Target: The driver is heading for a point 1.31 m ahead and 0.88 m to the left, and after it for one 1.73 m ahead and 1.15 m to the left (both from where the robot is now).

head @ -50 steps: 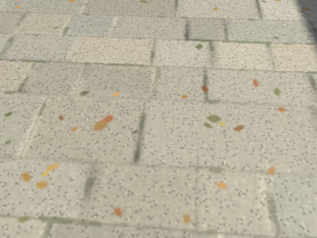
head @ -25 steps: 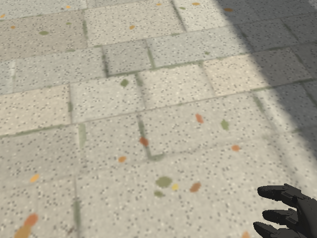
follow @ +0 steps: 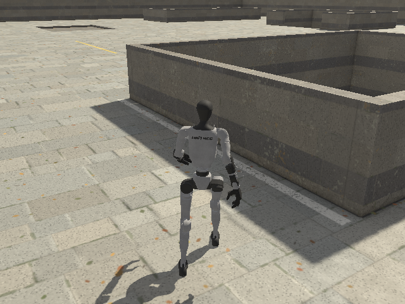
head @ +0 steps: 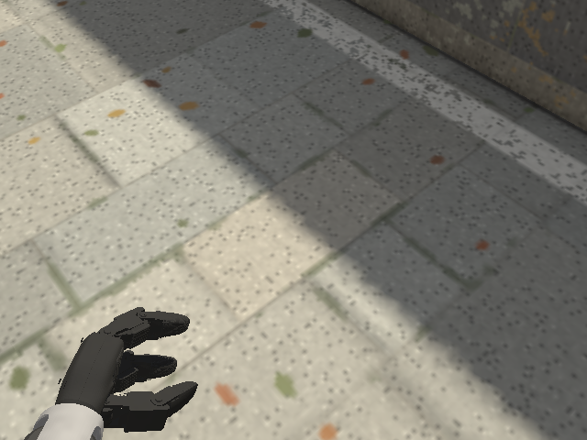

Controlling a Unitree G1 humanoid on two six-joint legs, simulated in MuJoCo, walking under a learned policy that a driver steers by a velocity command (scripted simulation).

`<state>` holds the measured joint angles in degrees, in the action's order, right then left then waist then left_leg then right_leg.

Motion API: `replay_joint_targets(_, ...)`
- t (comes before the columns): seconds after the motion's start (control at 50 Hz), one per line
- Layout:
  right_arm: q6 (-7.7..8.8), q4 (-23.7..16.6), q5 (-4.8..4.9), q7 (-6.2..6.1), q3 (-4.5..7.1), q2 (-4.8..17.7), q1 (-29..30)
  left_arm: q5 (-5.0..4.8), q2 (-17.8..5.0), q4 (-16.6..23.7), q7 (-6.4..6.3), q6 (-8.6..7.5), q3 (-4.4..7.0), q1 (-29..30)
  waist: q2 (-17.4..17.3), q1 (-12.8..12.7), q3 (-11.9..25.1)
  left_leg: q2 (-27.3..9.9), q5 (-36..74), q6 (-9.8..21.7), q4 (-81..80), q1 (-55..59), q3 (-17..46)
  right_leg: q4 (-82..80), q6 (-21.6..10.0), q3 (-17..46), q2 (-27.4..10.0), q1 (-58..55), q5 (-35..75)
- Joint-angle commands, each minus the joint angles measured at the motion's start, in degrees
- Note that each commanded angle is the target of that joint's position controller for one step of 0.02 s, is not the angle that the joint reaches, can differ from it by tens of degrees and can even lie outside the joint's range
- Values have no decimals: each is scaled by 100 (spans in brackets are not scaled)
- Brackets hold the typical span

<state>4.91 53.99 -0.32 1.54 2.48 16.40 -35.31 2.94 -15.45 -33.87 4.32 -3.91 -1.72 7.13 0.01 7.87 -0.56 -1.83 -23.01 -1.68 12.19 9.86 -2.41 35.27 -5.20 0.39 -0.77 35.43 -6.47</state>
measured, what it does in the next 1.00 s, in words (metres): walks ahead, turning left: right foot, then left foot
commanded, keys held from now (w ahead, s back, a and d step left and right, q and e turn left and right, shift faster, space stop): w+q+shift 1.00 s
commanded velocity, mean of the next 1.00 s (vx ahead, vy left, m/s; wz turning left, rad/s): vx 1.00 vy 0.00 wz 0.84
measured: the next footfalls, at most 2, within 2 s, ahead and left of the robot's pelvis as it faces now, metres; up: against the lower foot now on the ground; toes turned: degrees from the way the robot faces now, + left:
right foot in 0.02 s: +0.21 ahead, -0.11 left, +0.00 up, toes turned +1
left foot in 0.46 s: +0.60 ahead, +0.12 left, +0.00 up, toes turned +26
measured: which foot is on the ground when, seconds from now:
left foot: down 0.00-0.02, up 0.04-0.44, down 0.46-0.88, up 0.90-1.00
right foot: up 0.00-0.00, down 0.02-0.46, up 0.48-0.86, down 0.88-1.00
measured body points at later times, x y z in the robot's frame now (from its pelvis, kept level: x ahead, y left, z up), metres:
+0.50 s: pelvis +0.46 +0.06 -0.03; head +0.48 +0.06 +0.42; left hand +0.36 +0.31 -0.16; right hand +0.73 -0.12 -0.12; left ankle +0.56 +0.11 -0.72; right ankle +0.23 -0.13 -0.62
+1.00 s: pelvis +0.88 +0.22 +0.01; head +0.90 +0.23 +0.46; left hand +0.76 +0.51 -0.08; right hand +1.19 +0.10 -0.09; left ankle +0.73 +0.19 -0.61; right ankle +1.01 +0.15 -0.72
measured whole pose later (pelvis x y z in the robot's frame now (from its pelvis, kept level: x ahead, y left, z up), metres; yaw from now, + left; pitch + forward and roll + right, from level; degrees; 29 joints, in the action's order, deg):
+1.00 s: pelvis +0.88 +0.22 +0.01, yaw +52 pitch +2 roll -2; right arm 1.1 42.0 -1.4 1.8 4.5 22.5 -15.5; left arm 3.0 -17.1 -39.3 -1.3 -3.8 1.5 -11.4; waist -2.9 1.3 -1.0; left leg 3.3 -18.7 6.0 73.8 -23.8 2.7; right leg 31.1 1.7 -2.7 -1.6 19.2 -13.4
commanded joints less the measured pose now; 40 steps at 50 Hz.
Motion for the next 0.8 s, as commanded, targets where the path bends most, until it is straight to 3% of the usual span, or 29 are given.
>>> replay_joint_targets(0.02,99,-651,25,-63,228,1281,957,136,-1298,-632,-312,-41,558,-2967,-336,-2200,1187,-503,4616,736,3468,-3114,213,-151,-59,290,-244,-5024,-839)
replay_joint_targets(0.04,89,-886,31,-55,23,218,560,291,-1795,-653,-423,-104,666,-3419,1219,-1784,2039,90,-441,714,5763,-4474,342,-580,-188,2661,-2142,-6188,-2645)
replay_joint_targets(0.06,32,-1082,221,-84,64,444,471,159,-1822,-558,-466,-38,706,-3381,1394,-1714,2702,263,-343,809,6842,-5006,744,-1795,-437,4675,-2705,-5944,-3349)
replay_joint_targets(0.08,-37,-1118,135,-104,143,723,1102,64,-1352,-637,-472,-43,623,-2810,651,-1496,1487,-91,416,833,6831,-5438,735,-1904,-386,3772,-2255,-5108,-3234)
replay_joint_targets(0.1,-59,-1116,67,-53,106,593,1354,-2,-956,-687,-458,-99,539,-2462,460,-1327,682,-282,778,790,6474,-5464,645,-1914,-357,2829,-1986,-4296,-2287)
replay_joint_targets(0.12,-119,-1036,39,-2,99,495,1352,3,-774,-742,-445,-142,509,-2264,411,-1106,378,-413,878,713,6286,-5248,639,-2047,-268,2189,-1740,-3765,-1491)
replay_joint_targets(0.16,-322,-943,-78,77,104,306,1277,-88,-447,-922,-438,-240,431,-2374,445,-824,30,-588,892,615,6123,-4902,637,-2232,-107,1173,-1464,-3073,-385)
replay_joint_targets(0.18,-407,-1067,-87,119,92,190,1374,-162,-483,-1007,-434,-295,447,-2370,590,-693,34,-610,894,568,6024,-5052,595,-2388,-141,969,-1526,-3115,-317)
replay_joint_targets(0.2,-478,-1151,-117,153,89,163,1692,-223,-420,-1095,-431,-344,449,-2389,471,-687,-171,-705,1011,528,5948,-5298,562,-2603,-109,627,-1466,-3070,-106)
replay_joint_targets(0.26,-510,-1533,-104,248,16,66,2536,-199,-293,-1233,-424,-431,418,-2418,464,-652,-485,-619,1912,535,5258,-5425,213,-2842,35,-543,-1121,-2887,1031)
replay_joint_targets(0.32,-486,-1761,-80,364,-65,147,3133,-183,-537,-1296,-468,-457,463,-2410,186,-622,-655,-386,2685,764,3847,-4814,-313,-3056,222,-1350,-906,-2877,1896)
replay_joint_targets(0.34,-478,-1809,-87,394,-84,167,3306,-189,-650,-1334,-493,-456,478,-2501,99,-637,-702,-216,2821,874,3402,-4513,-569,-3019,309,-1532,-901,-2985,2671)
replay_joint_targets(0.38,-467,-1754,-84,387,-58,349,3185,-178,-988,-1352,-565,-392,541,-2768,251,-518,-402,295,2651,1066,3073,-3884,-989,-2268,445,-1660,-993,-3609,5389)
replay_joint_targets(0.4,-470,-1650,-73,357,-15,498,2782,-152,-1196,-1306,-625,-303,595,-2759,454,-254,-111,500,2312,1160,3053,-3448,-1050,-1607,493,-1637,-1109,-3859,6444)
replay_joint_targets(0.42,-473,-1452,-68,315,71,707,2003,-108,-1370,-1227,-671,-185,651,-2599,582,183,307,670,1946,1287,3103,-2640,-986,-549,473,-1573,-1237,-3843,7051)
replay_joint_targets(0.44,-473,-1126,-71,239,213,959,859,-69,-1493,-1105,-682,-71,698,-2319,601,731,797,749,1515,1487,3077,-1468,-723,949,380,-1412,-1339,-3432,6960)
replay_joint_targets(0.46,-462,-825,-49,100,384,1217,21,-48,-1422,-1074,-610,-3,699,-2219,145,1014,1069,726,1192,1702,2625,-250,-246,3107,356,-1407,-958,-2545,4773)
replay_joint_targets(0.48,-534,-802,75,-24,498,1568,544,17,-507,-916,-478,-76,473,-2039,-1378,410,391,-4,1600,1908,2427,71,1121,5448,486,-1239,226,-566,-1529)
replay_joint_targets(0.5,-597,-1139,-117,-13,626,2246,940,-114,-588,-180,-466,-215,416,-2519,-1779,-210,1615,-1098,850,3188,1282,1654,4335,6681,677,28,564,1375,-2239)
replay_joint_targets(0.52,-594,-1328,-72,-63,617,1927,1055,-17,-841,-148,-476,-370,381,-2072,-439,-12,1455,-1372,-242,3009,294,1330,5100,6195,583,612,146,1741,-1727)
replay_joint_targets(0.54,-551,-1221,-73,-119,525,1529,1184,-50,-906,-184,-471,-430,372,-1898,287,-293,481,-1253,-228,2708,37,213,4745,5447,569,606,-112,1587,-1364)
replay_joint_targets(0.56,-475,-1131,-64,-136,459,1314,1357,8,-820,-184,-485,-394,344,-1772,634,-606,32,-997,324,2489,40,-741,4206,4834,619,568,-331,1173,-1336)
replay_joint_targets(0.6,-286,-1151,-44,-172,348,1093,1578,152,-717,-229,-482,-118,293,-1904,699,-997,-297,-522,1294,2351,26,-2121,3303,4117,807,539,-543,388,-1507)
replay_joint_targets(0.62,-212,-1151,-16,-154,322,1055,1569,155,-644,-174,-467,-3,271,-1864,613,-1066,-348,-354,1411,2323,-46,-2564,3024,3652,897,465,-621,161,-1642)
replay_joint_targets(0.66,-108,-1186,8,-136,344,1119,1571,109,-482,154,-402,59,191,-1196,457,-955,-547,4,1791,2219,-243,-3227,2527,2473,991,174,-650,-163,-1063)
replay_joint_targets(0.72,-89,-1203,35,-84,415,1164,1494,-87,-224,424,-294,35,74,-467,50,-589,-437,389,2443,1756,-202,-3359,2171,726,921,-50,-368,-1009,753)
replay_joint_targets(0.76,-90,-1170,73,-51,464,1241,1330,-169,-332,461,-305,16,101,-353,-159,-403,-206,250,3069,1573,-25,-2835,2317,162,828,-41,-182,-1350,1213)
replay_joint_targets(0.8,-112,-1180,60,-89,498,1284,1300,-168,-551,457,-353,-14,173,-456,-263,-442,-52,134,3564,1372,443,-2203,2517,-397,756,113,-58,-1640,981)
